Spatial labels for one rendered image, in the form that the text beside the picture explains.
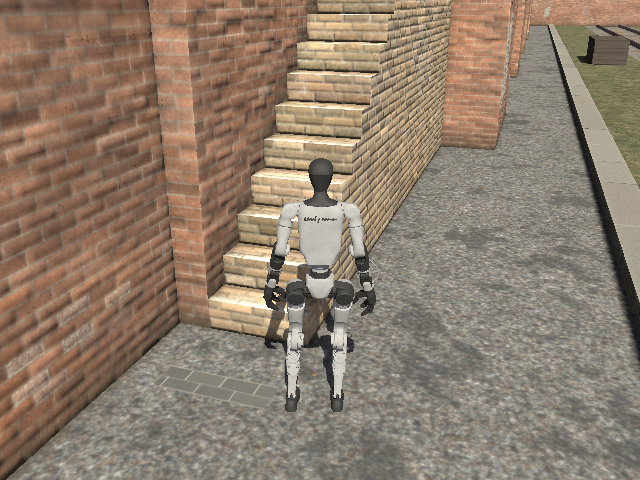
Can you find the stairs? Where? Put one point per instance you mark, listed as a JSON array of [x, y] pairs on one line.
[[367, 95]]

